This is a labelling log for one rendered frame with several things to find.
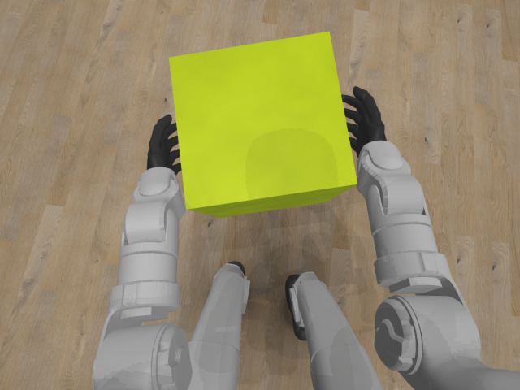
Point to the robot thigh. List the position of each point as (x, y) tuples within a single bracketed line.
[(337, 360), (215, 345)]

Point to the left robot thigh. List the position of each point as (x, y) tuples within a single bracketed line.
[(215, 345)]

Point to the carton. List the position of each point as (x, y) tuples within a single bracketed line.
[(261, 127)]

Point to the left robot hand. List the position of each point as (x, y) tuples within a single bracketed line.
[(159, 154)]

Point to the right robot thigh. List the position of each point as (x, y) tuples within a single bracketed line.
[(337, 360)]

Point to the robot right forearm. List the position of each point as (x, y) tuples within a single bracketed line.
[(408, 261)]

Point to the robot right upper arm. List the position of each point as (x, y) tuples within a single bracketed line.
[(432, 341)]

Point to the robot left forearm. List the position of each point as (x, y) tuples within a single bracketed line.
[(147, 286)]

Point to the robot left upper arm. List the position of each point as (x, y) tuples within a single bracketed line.
[(149, 357)]

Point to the right robot hand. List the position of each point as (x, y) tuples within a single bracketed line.
[(369, 126)]

